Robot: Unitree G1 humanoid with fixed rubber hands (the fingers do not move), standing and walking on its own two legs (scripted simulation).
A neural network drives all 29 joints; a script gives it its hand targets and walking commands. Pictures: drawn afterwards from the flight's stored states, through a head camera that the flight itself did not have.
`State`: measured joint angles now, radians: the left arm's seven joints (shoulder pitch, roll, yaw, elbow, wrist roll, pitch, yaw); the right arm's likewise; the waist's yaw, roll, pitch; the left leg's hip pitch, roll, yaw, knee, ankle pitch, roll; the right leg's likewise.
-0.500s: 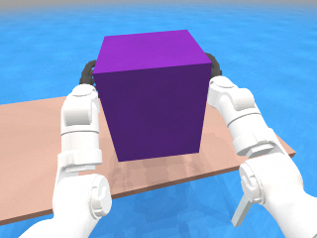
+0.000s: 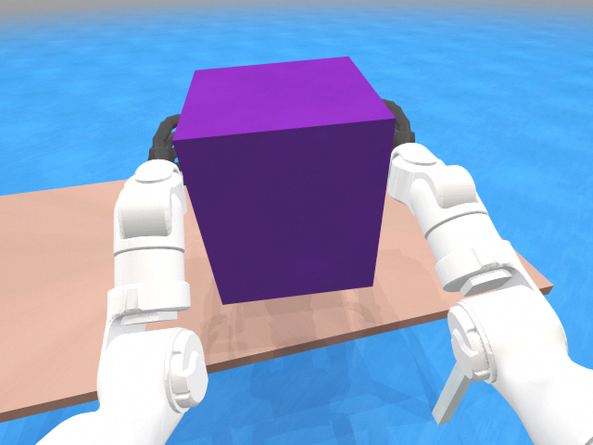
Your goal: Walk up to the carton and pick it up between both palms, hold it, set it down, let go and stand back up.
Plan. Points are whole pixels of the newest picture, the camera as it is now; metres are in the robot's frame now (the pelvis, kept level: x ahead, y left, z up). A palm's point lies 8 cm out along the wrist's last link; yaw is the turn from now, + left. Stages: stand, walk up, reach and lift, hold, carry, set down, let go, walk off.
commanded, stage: hold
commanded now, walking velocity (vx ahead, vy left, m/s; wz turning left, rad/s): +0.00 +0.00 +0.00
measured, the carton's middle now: (285, 180) +0.38 +0.00 +0.22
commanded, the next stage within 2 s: none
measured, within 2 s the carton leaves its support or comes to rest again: neither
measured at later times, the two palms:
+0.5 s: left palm (164, 171) +0.37 +0.15 +0.25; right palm (399, 154) +0.37 -0.15 +0.26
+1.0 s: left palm (164, 170) +0.37 +0.15 +0.25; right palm (400, 153) +0.37 -0.15 +0.26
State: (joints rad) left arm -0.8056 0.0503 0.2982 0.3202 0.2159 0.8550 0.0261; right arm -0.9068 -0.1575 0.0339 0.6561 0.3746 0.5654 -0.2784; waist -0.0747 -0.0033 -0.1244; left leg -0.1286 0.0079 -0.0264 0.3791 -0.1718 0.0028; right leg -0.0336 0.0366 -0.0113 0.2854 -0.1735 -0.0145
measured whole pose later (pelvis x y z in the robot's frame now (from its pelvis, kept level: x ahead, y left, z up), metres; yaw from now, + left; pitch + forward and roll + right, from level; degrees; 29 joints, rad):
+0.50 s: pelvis +0.00 +0.00 +0.00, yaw +0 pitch -4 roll -1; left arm -0.81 0.05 0.30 0.34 0.21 0.85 0.03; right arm -0.92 -0.16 0.04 0.67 0.38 0.57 -0.28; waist -0.07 0.00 -0.13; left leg -0.13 0.01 -0.03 0.38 -0.17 0.00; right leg -0.04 0.04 0.00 0.29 -0.17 -0.01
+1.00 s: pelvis +0.00 +0.00 +0.00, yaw +0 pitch -4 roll -1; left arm -0.82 0.05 0.30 0.36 0.21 0.85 0.03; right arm -0.93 -0.16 0.03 0.68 0.38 0.57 -0.28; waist -0.07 0.00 -0.14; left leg -0.14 0.01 -0.04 0.38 -0.17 0.00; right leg -0.04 0.04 0.00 0.29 -0.17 -0.01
